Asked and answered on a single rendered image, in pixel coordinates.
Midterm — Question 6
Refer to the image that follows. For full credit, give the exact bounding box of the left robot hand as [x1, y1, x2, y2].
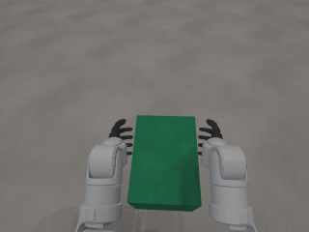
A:
[108, 119, 133, 156]

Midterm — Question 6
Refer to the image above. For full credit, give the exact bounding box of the right robot hand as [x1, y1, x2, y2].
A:
[198, 119, 223, 156]

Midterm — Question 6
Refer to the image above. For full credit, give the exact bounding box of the carton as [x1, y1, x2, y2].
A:
[127, 115, 202, 212]

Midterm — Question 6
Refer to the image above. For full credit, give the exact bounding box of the left robot forearm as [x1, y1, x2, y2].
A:
[75, 136, 127, 232]

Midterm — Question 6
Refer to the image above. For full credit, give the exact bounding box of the right robot forearm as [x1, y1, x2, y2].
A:
[201, 137, 258, 232]

